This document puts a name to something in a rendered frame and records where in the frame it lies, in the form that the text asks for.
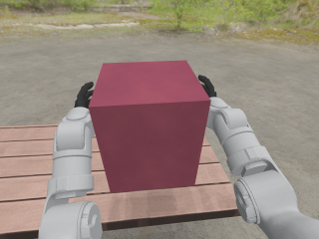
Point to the robot right forearm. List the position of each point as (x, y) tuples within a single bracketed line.
[(245, 155)]

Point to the robot left forearm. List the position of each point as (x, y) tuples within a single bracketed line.
[(72, 159)]

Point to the left robot hand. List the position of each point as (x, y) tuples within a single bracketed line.
[(83, 100)]

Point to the robot left upper arm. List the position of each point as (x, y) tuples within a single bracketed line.
[(74, 220)]

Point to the carton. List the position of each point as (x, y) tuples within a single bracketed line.
[(149, 120)]

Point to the robot right upper arm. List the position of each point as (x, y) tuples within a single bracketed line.
[(266, 199)]

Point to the right robot hand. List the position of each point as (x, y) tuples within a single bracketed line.
[(208, 86)]

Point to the table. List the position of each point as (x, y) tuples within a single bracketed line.
[(26, 165)]

